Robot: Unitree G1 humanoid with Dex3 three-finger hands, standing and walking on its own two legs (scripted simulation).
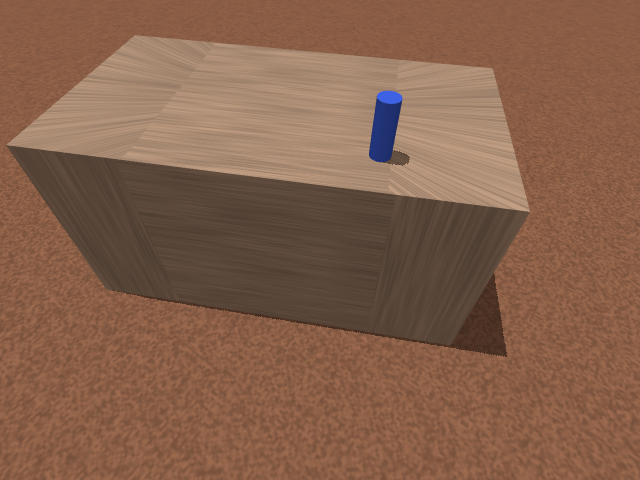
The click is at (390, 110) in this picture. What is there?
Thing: squat round
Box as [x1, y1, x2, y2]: [369, 91, 402, 161]
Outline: 393,91 382,91 377,94 369,149 369,156 376,161 388,160 391,155 402,98 398,93
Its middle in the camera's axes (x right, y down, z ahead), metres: +0.16 -0.26 +0.93
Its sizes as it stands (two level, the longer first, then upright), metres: 0.057 0.057 0.158
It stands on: a support 0.65 m high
